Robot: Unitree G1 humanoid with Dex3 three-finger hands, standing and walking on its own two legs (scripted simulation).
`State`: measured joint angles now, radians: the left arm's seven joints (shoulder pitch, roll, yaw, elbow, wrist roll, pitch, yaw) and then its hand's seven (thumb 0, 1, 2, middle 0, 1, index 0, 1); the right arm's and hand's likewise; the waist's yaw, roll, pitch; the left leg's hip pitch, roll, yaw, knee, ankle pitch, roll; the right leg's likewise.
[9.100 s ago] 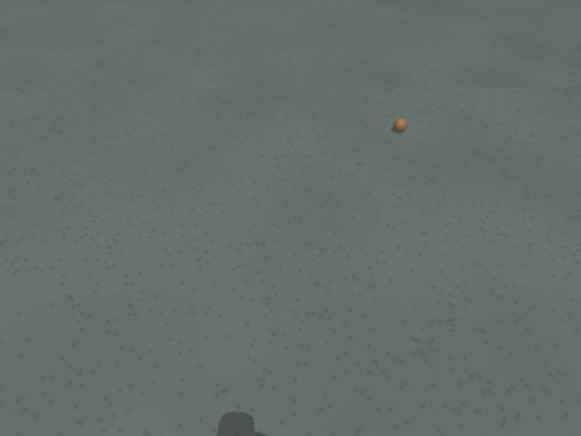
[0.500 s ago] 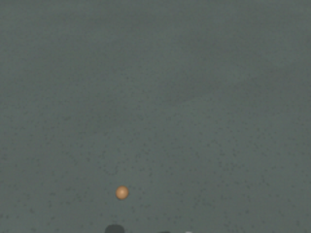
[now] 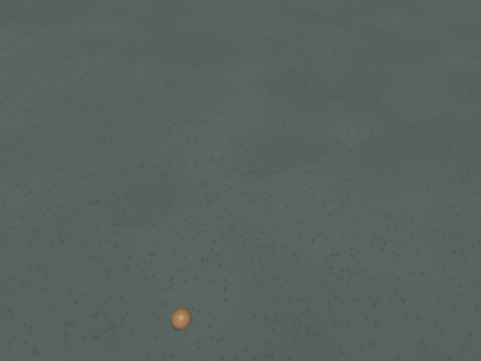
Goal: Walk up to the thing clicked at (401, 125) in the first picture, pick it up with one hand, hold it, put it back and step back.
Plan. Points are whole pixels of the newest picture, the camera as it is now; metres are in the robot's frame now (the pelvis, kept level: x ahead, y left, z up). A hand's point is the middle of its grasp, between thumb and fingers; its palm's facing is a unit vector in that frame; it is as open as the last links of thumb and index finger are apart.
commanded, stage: walk up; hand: left
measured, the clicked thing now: (181, 318) +0.43 +0.23 -0.74
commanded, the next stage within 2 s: none
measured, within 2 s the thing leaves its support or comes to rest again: neither
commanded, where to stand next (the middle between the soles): +0.05 -0.01 m, yaw -2 degrees
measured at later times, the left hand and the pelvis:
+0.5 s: hand out of the picture +0.08 +0.29 -0.17, palm faces -0.04 -0.92 -0.38, open 7.4 cm; pelvis -0.06 +0.02 -0.02, yaw +0 degrees
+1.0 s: hand out of the picture +0.05 +0.26 -0.15, palm faces -0.13 -0.89 -0.43, open 7.4 cm; pelvis -0.05 -0.02 -0.02, yaw -5 degrees
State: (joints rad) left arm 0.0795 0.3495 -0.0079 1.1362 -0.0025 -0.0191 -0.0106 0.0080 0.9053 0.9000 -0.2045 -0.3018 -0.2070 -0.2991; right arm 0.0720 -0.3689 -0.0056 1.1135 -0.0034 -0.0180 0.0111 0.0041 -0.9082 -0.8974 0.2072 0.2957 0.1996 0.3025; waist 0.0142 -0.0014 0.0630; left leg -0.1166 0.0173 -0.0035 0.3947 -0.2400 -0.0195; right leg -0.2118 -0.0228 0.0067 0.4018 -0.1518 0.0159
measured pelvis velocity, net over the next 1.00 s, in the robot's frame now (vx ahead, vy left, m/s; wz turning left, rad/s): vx -0.05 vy -0.02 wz -0.08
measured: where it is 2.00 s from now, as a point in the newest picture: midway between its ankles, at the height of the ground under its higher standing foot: outside the picture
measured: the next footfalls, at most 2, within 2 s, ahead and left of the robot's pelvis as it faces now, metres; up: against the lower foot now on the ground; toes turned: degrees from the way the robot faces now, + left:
right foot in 0.94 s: +0.01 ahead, -0.14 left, +0.00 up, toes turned -6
left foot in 1.34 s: +0.08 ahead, +0.12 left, +0.00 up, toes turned -3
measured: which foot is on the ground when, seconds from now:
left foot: down 0.00-0.96, up 0.98-1.00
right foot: down 0.00-0.54, up 0.56-0.92, down 0.94-1.00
